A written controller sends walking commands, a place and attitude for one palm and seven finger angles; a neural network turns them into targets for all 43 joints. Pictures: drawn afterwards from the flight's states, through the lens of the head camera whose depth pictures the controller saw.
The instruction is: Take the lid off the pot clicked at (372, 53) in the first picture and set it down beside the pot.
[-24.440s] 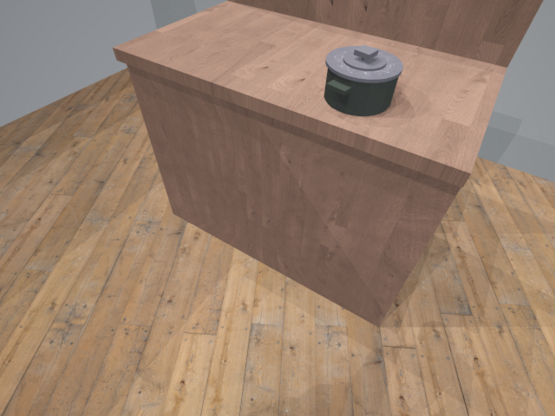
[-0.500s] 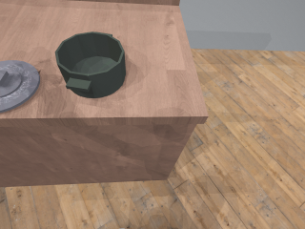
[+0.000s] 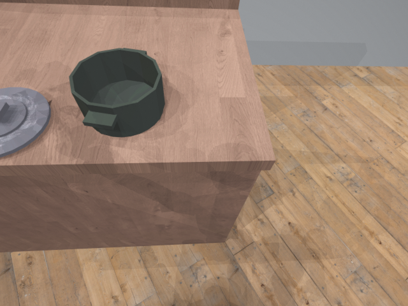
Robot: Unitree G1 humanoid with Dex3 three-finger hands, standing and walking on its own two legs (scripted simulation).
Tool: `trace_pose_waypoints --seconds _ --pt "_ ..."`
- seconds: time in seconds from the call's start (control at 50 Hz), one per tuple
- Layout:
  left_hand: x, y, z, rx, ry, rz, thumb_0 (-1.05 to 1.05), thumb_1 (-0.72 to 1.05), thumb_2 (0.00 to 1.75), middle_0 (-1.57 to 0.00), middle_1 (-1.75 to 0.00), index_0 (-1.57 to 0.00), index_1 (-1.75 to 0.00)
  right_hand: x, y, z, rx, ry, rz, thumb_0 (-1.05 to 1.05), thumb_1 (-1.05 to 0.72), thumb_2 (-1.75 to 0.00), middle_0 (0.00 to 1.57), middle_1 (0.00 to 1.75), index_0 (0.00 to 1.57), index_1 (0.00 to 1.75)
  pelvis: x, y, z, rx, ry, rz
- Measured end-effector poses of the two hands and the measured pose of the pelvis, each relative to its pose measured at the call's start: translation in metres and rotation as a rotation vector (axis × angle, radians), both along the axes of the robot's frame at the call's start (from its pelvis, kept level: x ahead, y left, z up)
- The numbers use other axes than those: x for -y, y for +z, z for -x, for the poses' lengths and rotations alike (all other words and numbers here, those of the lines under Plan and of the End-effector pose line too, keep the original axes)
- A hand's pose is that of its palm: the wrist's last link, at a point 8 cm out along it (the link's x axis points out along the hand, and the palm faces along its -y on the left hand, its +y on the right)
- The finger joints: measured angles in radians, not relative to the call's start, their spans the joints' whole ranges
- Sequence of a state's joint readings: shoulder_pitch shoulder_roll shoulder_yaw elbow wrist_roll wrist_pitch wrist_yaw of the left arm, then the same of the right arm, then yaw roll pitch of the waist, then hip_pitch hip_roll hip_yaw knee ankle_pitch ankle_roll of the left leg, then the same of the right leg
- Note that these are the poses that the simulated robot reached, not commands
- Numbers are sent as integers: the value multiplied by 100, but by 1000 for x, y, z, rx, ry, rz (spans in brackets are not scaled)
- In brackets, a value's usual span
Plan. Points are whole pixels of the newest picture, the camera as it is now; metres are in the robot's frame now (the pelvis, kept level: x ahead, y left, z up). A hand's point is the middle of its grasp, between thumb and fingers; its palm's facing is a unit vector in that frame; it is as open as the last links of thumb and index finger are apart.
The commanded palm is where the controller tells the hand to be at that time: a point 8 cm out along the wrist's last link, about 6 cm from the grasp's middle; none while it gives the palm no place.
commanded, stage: draw the hand back to the body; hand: left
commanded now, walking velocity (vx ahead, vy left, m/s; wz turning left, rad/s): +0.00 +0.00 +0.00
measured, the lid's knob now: out of the picture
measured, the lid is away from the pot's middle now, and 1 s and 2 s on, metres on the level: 0.24 0.24 0.24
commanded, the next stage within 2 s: none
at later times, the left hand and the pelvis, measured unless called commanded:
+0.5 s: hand out of the picture +0.43 +0.37 +0.24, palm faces -0.21 -0.06 -0.98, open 11.0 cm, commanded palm +0.40 +0.35 +0.30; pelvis +0.00 -0.01 +0.00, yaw +1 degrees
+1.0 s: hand out of the picture +0.39 +0.28 +0.29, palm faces +0.55 -0.81 -0.21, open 10.0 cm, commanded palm +0.33 +0.31 +0.29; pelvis +0.01 -0.03 +0.02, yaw -1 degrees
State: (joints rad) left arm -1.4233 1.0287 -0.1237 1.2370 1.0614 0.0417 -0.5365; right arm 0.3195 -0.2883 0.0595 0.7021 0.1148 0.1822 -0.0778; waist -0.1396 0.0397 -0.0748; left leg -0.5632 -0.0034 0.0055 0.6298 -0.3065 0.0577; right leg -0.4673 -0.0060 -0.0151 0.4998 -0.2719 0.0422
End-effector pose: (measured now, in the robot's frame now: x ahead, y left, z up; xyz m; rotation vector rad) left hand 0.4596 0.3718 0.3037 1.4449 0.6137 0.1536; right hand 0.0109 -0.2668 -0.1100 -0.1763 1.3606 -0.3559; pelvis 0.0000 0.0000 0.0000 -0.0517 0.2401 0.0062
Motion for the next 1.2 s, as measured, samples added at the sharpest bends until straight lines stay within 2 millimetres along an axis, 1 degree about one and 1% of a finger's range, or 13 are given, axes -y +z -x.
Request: trace_pose_waypoints --seconds 0.08,0.16,0.26,0.36,0.5,0.56,0.6,0.66,0.72,0.84,1.0,1.1,1.2 --pt "-2 -4 0 -13 11 -4 0 -7 78 -43 -75 -42 -75 3 2 -2 -3 2 5 0 -91 -90 21 30 20 30 2 1 -1 -1 2 -1" --pt "-1 -2 0 21 -11 -7 0 -7 78 -43 -75 -42 -75 6 3 -5 -2 6 4 0 -91 -90 21 30 20 30 3 1 -4 -1 4 -3" --pt "0 -3 6 39 -30 -18 0 -7 78 -43 -75 -42 -75 7 2 -16 11 13 -13 0 -91 -90 21 30 20 30 4 1 -5 10 4 -6" --pt "5 -5 16 58 -62 -42 0 -7 78 -43 -75 -42 -75 3 1 -35 50 39 -40 0 -91 -90 20 30 20 30 4 2 -4 25 10 -8" --pt "11 -11 36 68 -96 -63 0 -7 78 -43 -75 -42 -75 -6 2 -70 139 94 -76 0 -91 -90 20 30 20 30 5 3 2 51 21 -12" --pt "19 -6 44 421 -174 341 0 -7 78 -43 -75 -43 -75 -12 8 -83 211 157 -76 0 -91 -90 20 30 20 30 6 5 5 91 25 -15" --pt "24 -4 50 657 -198 547 0 -7 78 -43 -75 -43 -75 -16 12 -89 250 193 -75 0 -91 -90 20 30 20 30 8 7 5 113 18 -18" --pt "29 -5 57 893 -172 742 0 -7 78 -43 -75 -43 -75 -17 19 -95 294 215 -70 0 -91 -90 20 30 20 30 12 9 3 137 9 -21" --pt "36 -9 62 1026 -146 851 0 -5 78 -42 -74 -42 -74 -13 25 -98 330 221 -59 0 -91 -90 21 30 20 30 16 11 -1 159 2 -22" --pt "50 -9 81 1165 -141 909 0 3 79 -40 -70 -40 -70 4 29 -103 381 209 -38 1 -91 -90 21 30 20 30 22 15 -9 190 -17 -28" --pt "55 -13 116 1210 -121 886 0 20 81 -36 -62 -36 -62 25 28 -111 394 211 -21 1 -91 -90 20 30 20 30 34 17 -13 218 -17 -36" --pt "60 -15 140 1231 -123 862 0 32 83 -33 -56 -33 -56 29 29 -125 427 239 -22 1 -91 -90 20 30 20 30 40 17 -12 232 -10 -40" --pt "67 -18 162 1241 -125 855 0 44 84 -31 -51 -30 -51 25 34 -143 482 275 -33 1 -91 -90 20 30 20 30 45 18 -9 249 -4 -43"
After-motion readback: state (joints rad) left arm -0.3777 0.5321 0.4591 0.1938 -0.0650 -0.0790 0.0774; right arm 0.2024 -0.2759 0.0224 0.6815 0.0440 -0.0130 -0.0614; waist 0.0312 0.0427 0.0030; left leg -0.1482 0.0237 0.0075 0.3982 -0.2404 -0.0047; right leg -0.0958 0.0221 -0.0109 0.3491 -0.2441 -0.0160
